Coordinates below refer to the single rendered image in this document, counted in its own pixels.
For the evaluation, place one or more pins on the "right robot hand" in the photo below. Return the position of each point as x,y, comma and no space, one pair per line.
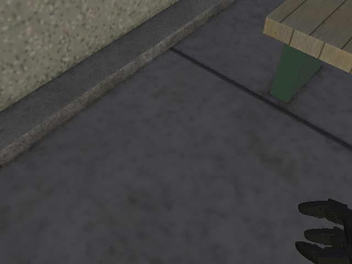
340,240

